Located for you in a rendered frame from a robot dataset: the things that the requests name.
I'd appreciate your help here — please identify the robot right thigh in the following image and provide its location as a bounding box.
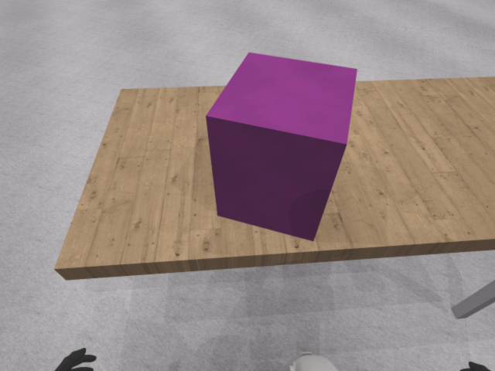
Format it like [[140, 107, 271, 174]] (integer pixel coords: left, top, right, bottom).
[[289, 355, 339, 371]]

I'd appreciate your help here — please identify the robot left hand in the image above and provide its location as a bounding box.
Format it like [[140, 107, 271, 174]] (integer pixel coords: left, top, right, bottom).
[[55, 348, 97, 371]]

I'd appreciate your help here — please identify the carton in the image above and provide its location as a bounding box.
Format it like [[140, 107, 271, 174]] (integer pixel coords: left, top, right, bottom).
[[206, 53, 357, 241]]

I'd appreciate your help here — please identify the table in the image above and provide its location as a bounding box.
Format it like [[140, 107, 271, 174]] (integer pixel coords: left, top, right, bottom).
[[54, 77, 495, 319]]

